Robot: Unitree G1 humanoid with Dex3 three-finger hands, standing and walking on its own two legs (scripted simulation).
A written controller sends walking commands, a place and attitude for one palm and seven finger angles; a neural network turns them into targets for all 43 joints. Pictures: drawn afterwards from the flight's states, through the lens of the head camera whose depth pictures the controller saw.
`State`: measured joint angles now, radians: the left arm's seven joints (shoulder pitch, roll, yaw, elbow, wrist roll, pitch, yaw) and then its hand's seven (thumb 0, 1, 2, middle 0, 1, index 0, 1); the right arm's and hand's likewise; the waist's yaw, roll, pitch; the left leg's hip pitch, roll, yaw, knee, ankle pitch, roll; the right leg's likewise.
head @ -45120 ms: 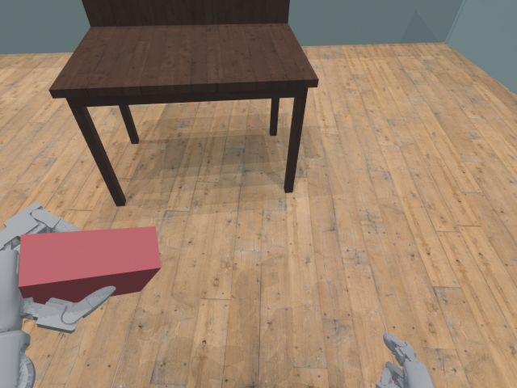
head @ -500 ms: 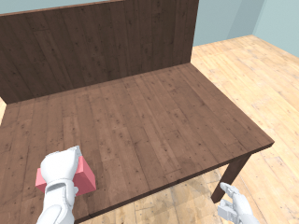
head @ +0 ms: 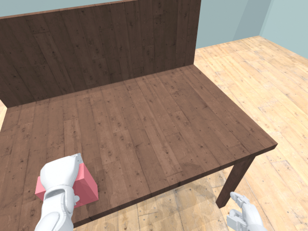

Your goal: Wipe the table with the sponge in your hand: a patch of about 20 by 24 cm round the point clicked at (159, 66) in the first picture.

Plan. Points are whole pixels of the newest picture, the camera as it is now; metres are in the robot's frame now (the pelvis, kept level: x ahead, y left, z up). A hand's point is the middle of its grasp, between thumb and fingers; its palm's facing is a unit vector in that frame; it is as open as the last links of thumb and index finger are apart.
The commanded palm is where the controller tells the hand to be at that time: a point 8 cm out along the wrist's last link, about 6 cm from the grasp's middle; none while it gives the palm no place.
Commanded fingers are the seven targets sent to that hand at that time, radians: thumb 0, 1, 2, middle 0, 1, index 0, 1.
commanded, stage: lift the sponge slowly off the table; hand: left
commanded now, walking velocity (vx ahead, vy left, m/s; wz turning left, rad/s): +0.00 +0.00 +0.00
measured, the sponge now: (73, 192) +0.22 +0.28 -0.05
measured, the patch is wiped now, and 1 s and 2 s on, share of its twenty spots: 1.00 1.00 1.00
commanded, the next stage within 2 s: bring the sponge back beside the body in 1.74 s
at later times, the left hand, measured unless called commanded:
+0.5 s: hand (69, 183) +0.22 +0.26 +0.02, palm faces -0.02 -0.14 -0.99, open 9.3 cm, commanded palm +0.19 +0.26 +0.09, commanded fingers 0.00 0.10 1.30 -1.20 -1.60 -1.20 -1.60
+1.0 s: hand (60, 178) +0.22 +0.27 +0.05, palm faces +0.01 -0.15 -0.99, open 9.3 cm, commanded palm +0.19 +0.26 +0.12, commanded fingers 0.00 0.10 1.30 -1.20 -1.60 -1.20 -1.60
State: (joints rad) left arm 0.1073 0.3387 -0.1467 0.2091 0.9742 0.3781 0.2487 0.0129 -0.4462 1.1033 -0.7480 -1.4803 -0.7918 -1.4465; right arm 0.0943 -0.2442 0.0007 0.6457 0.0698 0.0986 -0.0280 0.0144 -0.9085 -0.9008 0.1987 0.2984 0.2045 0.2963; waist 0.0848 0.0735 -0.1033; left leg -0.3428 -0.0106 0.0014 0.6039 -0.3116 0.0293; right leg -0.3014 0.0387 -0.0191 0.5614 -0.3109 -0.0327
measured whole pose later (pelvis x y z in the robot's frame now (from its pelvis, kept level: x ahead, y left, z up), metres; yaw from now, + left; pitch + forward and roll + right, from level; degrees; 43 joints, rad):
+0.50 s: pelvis +0.00 +0.00 +0.01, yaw +0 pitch -1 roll -1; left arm 0.13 0.33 -0.15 0.13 0.96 0.37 0.21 -0.01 -0.47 1.10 -0.79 -1.43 -0.83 -1.40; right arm 0.03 -0.23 0.01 0.67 0.06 0.07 -0.04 0.01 -0.91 -0.90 0.20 0.30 0.20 0.30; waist 0.12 0.08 -0.06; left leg -0.24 -0.01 0.00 0.52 -0.27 0.02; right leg -0.20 0.04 -0.02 0.48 -0.27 -0.04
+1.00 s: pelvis -0.01 +0.00 +0.01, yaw +0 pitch -3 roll -1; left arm 0.14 0.37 -0.13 0.01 0.93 0.40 0.13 -0.01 -0.47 1.10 -0.80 -1.43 -0.83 -1.40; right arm 0.03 -0.25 0.01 0.68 0.06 0.07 -0.04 0.02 -0.91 -0.90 0.20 0.30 0.20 0.30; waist 0.12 0.09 -0.04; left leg -0.17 -0.02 0.00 0.46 -0.24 0.03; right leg -0.13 0.04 -0.01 0.42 -0.24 -0.03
